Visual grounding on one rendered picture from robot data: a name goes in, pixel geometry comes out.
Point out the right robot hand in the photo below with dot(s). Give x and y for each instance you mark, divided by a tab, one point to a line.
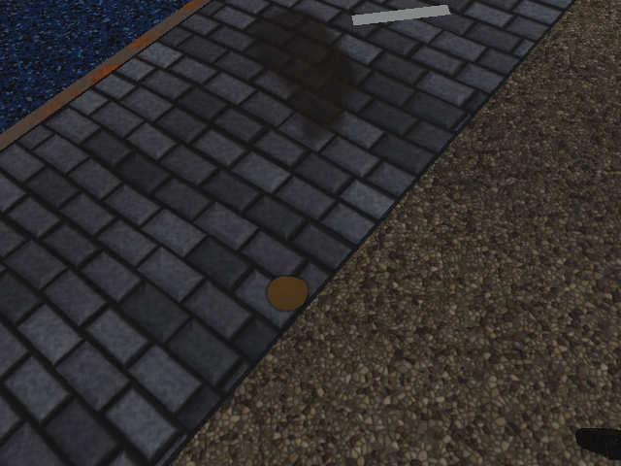
603	441

